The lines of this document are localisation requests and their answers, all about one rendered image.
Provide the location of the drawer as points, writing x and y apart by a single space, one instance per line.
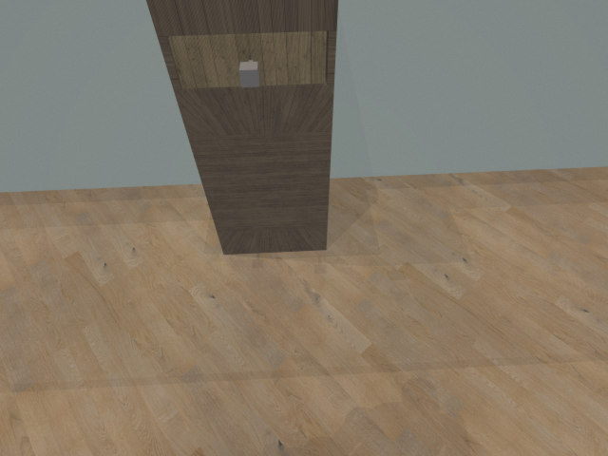
284 58

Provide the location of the cabinet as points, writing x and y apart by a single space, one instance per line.
263 153

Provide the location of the handle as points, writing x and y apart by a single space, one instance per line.
249 74

